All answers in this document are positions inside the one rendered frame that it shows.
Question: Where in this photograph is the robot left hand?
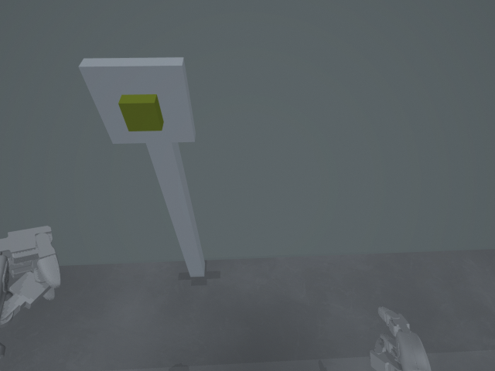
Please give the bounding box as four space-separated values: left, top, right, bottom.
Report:
0 226 61 328

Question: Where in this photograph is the button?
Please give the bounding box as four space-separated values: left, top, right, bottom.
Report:
118 94 164 131

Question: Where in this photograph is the robot right hand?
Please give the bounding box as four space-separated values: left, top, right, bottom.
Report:
370 306 431 371

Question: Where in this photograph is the panel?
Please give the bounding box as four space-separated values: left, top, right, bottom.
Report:
78 57 205 277

